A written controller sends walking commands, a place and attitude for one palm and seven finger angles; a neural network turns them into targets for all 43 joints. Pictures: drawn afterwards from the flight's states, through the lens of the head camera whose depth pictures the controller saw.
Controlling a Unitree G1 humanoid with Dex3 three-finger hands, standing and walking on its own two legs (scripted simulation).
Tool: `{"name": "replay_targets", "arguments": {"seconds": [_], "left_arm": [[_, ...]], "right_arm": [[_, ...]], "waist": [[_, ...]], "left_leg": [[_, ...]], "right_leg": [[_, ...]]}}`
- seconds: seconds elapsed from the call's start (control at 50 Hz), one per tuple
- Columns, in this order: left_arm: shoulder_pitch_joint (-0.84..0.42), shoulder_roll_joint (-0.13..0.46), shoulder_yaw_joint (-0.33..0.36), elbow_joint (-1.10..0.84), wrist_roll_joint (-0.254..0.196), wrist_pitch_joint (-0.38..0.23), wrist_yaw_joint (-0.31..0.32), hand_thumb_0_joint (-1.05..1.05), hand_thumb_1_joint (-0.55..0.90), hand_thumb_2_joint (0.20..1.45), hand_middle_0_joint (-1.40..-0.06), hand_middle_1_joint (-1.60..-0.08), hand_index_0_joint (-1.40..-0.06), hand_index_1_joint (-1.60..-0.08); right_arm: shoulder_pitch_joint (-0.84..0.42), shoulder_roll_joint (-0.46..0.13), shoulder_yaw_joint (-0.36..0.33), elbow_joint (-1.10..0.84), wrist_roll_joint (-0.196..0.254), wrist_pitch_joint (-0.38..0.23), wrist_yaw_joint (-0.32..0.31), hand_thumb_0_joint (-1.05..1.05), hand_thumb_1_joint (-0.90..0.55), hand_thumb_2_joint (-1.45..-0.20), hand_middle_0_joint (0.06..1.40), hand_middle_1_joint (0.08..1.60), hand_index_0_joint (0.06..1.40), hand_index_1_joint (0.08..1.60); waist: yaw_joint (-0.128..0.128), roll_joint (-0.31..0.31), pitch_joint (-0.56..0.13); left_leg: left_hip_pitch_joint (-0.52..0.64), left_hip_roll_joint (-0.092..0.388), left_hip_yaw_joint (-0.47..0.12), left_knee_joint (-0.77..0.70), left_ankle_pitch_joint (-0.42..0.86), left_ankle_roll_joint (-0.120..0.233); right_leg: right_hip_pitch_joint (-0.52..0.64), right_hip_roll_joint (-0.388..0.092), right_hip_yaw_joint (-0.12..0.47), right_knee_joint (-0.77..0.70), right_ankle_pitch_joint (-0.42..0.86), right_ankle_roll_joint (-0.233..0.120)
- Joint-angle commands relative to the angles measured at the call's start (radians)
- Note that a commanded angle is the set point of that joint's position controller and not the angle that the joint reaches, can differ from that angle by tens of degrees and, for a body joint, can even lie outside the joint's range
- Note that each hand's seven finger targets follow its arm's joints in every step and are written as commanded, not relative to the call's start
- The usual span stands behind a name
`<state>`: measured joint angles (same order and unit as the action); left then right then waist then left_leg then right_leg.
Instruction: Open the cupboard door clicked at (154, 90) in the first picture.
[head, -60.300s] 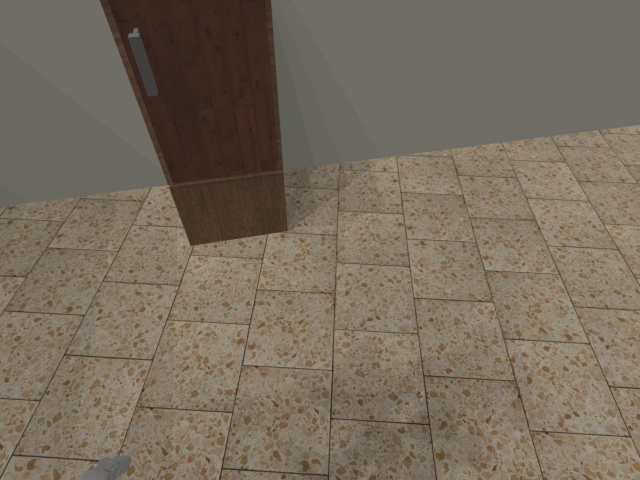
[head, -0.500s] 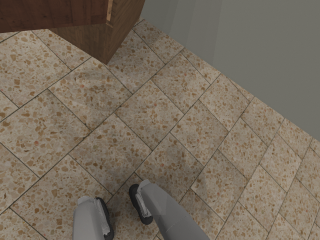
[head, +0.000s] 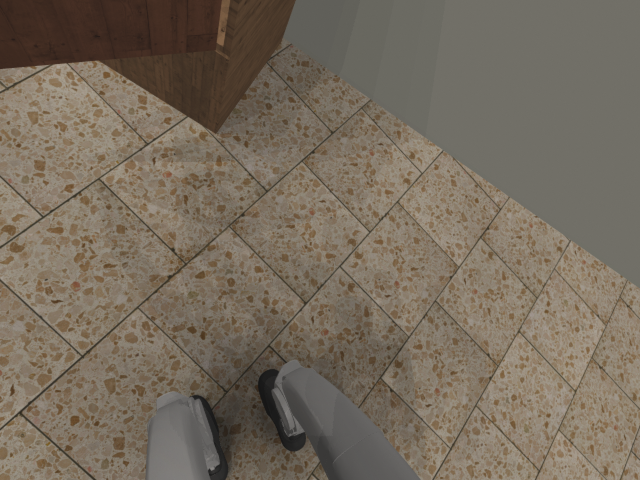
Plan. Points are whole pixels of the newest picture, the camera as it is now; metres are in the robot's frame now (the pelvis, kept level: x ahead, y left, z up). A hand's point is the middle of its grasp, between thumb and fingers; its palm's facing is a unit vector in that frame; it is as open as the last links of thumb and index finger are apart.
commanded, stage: move the hooked fingers beside the handle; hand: left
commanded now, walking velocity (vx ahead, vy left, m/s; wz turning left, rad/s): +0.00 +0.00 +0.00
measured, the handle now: out of the picture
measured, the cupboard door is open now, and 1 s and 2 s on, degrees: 48 48 48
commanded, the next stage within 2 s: none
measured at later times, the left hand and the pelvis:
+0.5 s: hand out of the picture +0.66 +0.25 +0.11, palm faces +0.11 -0.99 +0.00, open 14.0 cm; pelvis -0.01 +0.00 -0.01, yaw -1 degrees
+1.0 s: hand out of the picture +0.66 +0.25 +0.11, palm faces +0.09 -1.00 +0.02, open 14.0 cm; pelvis +0.01 +0.00 +0.00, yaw +0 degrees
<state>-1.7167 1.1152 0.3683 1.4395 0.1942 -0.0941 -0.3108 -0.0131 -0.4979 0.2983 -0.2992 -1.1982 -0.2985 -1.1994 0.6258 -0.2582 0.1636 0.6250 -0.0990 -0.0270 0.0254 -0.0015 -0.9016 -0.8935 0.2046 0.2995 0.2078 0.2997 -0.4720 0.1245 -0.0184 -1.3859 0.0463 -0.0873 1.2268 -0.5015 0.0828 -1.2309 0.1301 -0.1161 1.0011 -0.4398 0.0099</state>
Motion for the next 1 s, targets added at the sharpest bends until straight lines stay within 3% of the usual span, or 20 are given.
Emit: {"name": "replay_targets", "arguments": {"seconds": [0.0, 0.04, 0.08, 0.14, 0.18, 0.24, 0.26, 0.34, 0.36, 0.46, 0.54, 0.58, 0.64, 0.7, 0.8, 0.84, 0.9, 0.98], "left_arm": [[-0.398, 0.079, 0.000, -0.175, -0.021, -0.052, 0.002, 0.000, -0.500, 0.300, -0.300, -1.200, -0.300, -1.200], [-0.385, 0.058, -0.014, -0.150, -0.021, -0.043, 0.007, 0.000, -0.500, 0.300, -0.300, -1.200, -0.300, -1.200], [-0.388, 0.082, -0.006, -0.160, -0.014, -0.056, 0.013, 0.000, -0.500, 0.300, -0.300, -1.200, -0.300, -1.200], [-0.393, 0.038, -0.031, -0.167, -0.020, -0.074, 0.023, 0.000, -0.500, 0.300, -0.300, -1.200, -0.300, -1.200], [-0.416, 0.053, -0.014, -0.208, -0.029, -0.094, 0.025, 0.000, -0.500, 0.300, -0.300, -1.200, -0.300, -1.200], [-0.424, 0.131, 0.023, -0.210, -0.034, -0.108, 0.021, 0.000, -0.500, 0.300, -0.300, -1.200, -0.300, -1.200], [-0.423, 0.106, 0.008, -0.197, -0.036, -0.104, 0.021, 0.000, -0.500, 0.300, -0.300, -1.200, -0.300, -1.200], [-0.407, 0.149, 0.015, -0.201, -0.016, -0.101, 0.033, 0.000, -0.500, 0.300, -0.300, -1.200, -0.300, -1.200], [-0.406, 0.192, 0.036, -0.207, -0.013, -0.100, 0.035, 0.000, -0.500, 0.300, -0.300, -1.200, -0.300, -1.200], [-0.400, 0.215, 0.042, -0.204, -0.018, -0.095, 0.011, 0.000, -0.500, 0.300, -0.300, -1.200, -0.300, -1.200], [-0.387, 0.187, 0.023, -0.198, -0.027, -0.085, -0.018, 0.000, -0.500, 0.300, -0.300, -1.200, -0.300, -1.200], [-0.400, 0.133, 0.001, -0.214, -0.038, -0.078, -0.028, 0.000, -0.500, 0.300, -0.300, -1.200, -0.300, -1.200], [-0.394, 0.100, -0.005, -0.198, -0.049, -0.061, -0.040, 0.000, -0.500, 0.300, -0.300, -1.200, -0.300, -1.200], [-0.408, 0.042, -0.021, -0.213, -0.056, -0.053, -0.037, 0.000, -0.500, 0.300, -0.300, -1.200, -0.300, -1.200], [-0.405, 0.023, -0.014, -0.194, -0.045, -0.052, -0.008, 0.000, -0.500, 0.300, -0.300, -1.200, -0.300, -1.200], [-0.397, 0.069, 0.010, -0.196, -0.038, -0.056, 0.005, 0.000, -0.500, 0.300, -0.300, -1.200, -0.300, -1.200], [-0.388, 0.073, 0.007, -0.177, -0.021, -0.068, 0.023, 0.000, -0.500, 0.300, -0.300, -1.200, -0.300, -1.200], [-0.411, 0.157, 0.040, -0.220, -0.011, -0.099, 0.028, 0.000, -0.500, 0.300, -0.300, -1.200, -0.300, -1.200]], "right_arm": [[0.350, -0.287, -0.091, 0.064, 0.004, 0.023, -0.013, 0.000, -0.900, -0.900, 0.200, 0.300, 0.200, 0.300], [0.341, -0.288, -0.087, 0.063, 0.005, 0.021, -0.013, 0.000, -0.900, -0.900, 0.200, 0.300, 0.200, 0.300], [0.336, -0.289, -0.085, 0.057, 0.003, 0.018, -0.014, 0.000, -0.900, -0.900, 0.200, 0.300, 0.200, 0.300], [0.320, -0.289, -0.086, 0.064, 0.004, 0.007, -0.014, 0.000, -0.900, -0.900, 0.200, 0.300, 0.200, 0.300], [0.321, -0.291, -0.092, 0.063, 0.003, -0.001, -0.013, 0.000, -0.900, -0.900, 0.200, 0.300, 0.200, 0.300], [0.321, -0.293, -0.084, 0.068, 0.006, -0.003, -0.020, 0.000, -0.900, -0.900, 0.200, 0.300, 0.200, 0.300], [0.316, -0.290, -0.083, 0.067, 0.009, -0.007, -0.019, 0.000, -0.900, -0.900, 0.200, 0.300, 0.200, 0.300], [0.308, -0.291, -0.078, 0.061, 0.012, -0.003, -0.022, 0.000, -0.900, -0.900, 0.200, 0.300, 0.200, 0.300], [0.317, -0.294, -0.075, 0.061, 0.010, 0.001, -0.024, 0.000, -0.900, -0.900, 0.200, 0.300, 0.200, 0.300], [0.318, -0.292, -0.073, 0.056, 0.015, 0.008, -0.028, 0.000, -0.900, -0.900, 0.200, 0.300, 0.200, 0.300], [0.325, -0.292, -0.076, 0.063, 0.020, 0.015, -0.033, 0.000, -0.900, -0.900, 0.200, 0.300, 0.200, 0.300], [0.334, -0.288, -0.084, 0.067, 0.020, 0.014, -0.030, 0.000, -0.900, -0.900, 0.200, 0.300, 0.200, 0.300], [0.343, -0.288, -0.088, 0.075, 0.020, 0.017, -0.033, 0.000, -0.900, -0.900, 0.200, 0.300, 0.200, 0.300], [0.356, -0.285, -0.096, 0.083, 0.013, 0.013, -0.029, 0.000, -0.900, -0.900, 0.200, 0.300, 0.200, 0.300], [0.364, -0.279, -0.097, 0.082, 0.001, 0.011, -0.018, 0.000, -0.900, -0.900, 0.200, 0.300, 0.200, 0.300], [0.367, -0.282, -0.093, 0.077, -0.003, 0.012, -0.017, 0.000, -0.900, -0.900, 0.200, 0.300, 0.200, 0.300], [0.357, -0.281, -0.090, 0.070, -0.005, 0.014, -0.012, 0.000, -0.900, -0.900, 0.200, 0.300, 0.200, 0.300], [0.351, -0.285, -0.089, 0.058, -0.006, 0.016, -0.010, 0.000, -0.900, -0.900, 0.200, 0.300, 0.200, 0.300]], "waist": [[-0.036, 0.467, -0.562], [-0.043, 0.429, -0.526], [-0.038, 0.442, -0.520], [-0.047, 0.441, -0.521], [-0.045, 0.458, -0.565], [-0.034, 0.441, -0.608], [-0.036, 0.447, -0.600], [-0.027, 0.458, -0.606], [-0.023, 0.433, -0.618], [-0.021, 0.431, -0.637], [-0.026, 0.431, -0.621], [-0.030, 0.479, -0.621], [-0.033, 0.462, -0.602], [-0.039, 0.493, -0.600], [-0.039, 0.483, -0.574], [-0.035, 0.454, -0.575], [-0.033, 0.457, -0.553], [-0.028, 0.450, -0.605]], "left_leg": [[0.871, 0.089, -0.145, -0.086, 0.735, -0.044], [0.813, 0.085, -0.126, -0.092, 0.661, -0.032], [0.797, 0.083, -0.126, -0.097, 0.636, -0.032], [0.806, 0.091, -0.141, -0.104, 0.590, -0.035], [0.828, 0.089, -0.141, -0.097, 0.606, -0.037], [0.794, 0.079, -0.121, -0.089, 0.576, -0.036], [0.780, 0.075, -0.112, -0.092, 0.554, -0.032], [0.776, 0.074, -0.104, -0.082, 0.573, -0.031], [0.769, 0.074, -0.106, -0.082, 0.578, -0.031], [0.763, 0.067, -0.092, -0.071, 0.629, -0.029], [0.793, 0.075, -0.102, -0.076, 0.675, -0.031], [0.860, 0.083, -0.126, -0.081, 0.753, -0.038], [0.897, 0.091, -0.143, -0.080, 0.803, -0.047], [0.954, 0.101, -0.163, -0.080, 0.868, -0.053], [0.923, 0.094, -0.152, -0.073, 0.864, -0.049], [0.867, 0.086, -0.120, -0.069, 0.826, -0.037], [0.832, 0.081, -0.116, -0.067, 0.783, -0.036], [0.790, 0.073, -0.095, -0.060, 0.720, -0.026]], "right_leg": [[-0.003, -0.005, -0.022, -0.052, 0.290, -0.008], [0.002, -0.005, -0.022, -0.054, 0.270, -0.011], [0.004, -0.010, -0.018, -0.049, 0.259, -0.015], [-0.033, -0.014, -0.019, -0.038, 0.231, -0.011], [-0.029, -0.015, -0.012, -0.032, 0.240, -0.012], [0.017, -0.011, -0.009, -0.023, 0.243, -0.012], [0.020, -0.009, -0.007, -0.027, 0.238, -0.013], [0.030, -0.012, -0.004, -0.024, 0.249, -0.010], [0.055, -0.011, -0.005, -0.023, 0.255, -0.008], [0.092, -0.006, -0.003, -0.030, 0.295, -0.008], [0.080, -0.004, -0.008, -0.041, 0.304, -0.004], [0.039, -0.005, -0.011, -0.046, 0.313, -0.005], [0.012, -0.003, -0.017, -0.054, 0.316, 0.000], [-0.022, -0.008, -0.020, -0.057, 0.326, 0.001], [-0.009, -0.005, -0.019, -0.058, 0.334, -0.006], [0.037, -0.003, -0.015, -0.059, 0.346, -0.009], [0.034, -0.005, -0.013, -0.051, 0.330, -0.013], [0.083, -0.002, -0.003, -0.040, 0.333, -0.016]]}}
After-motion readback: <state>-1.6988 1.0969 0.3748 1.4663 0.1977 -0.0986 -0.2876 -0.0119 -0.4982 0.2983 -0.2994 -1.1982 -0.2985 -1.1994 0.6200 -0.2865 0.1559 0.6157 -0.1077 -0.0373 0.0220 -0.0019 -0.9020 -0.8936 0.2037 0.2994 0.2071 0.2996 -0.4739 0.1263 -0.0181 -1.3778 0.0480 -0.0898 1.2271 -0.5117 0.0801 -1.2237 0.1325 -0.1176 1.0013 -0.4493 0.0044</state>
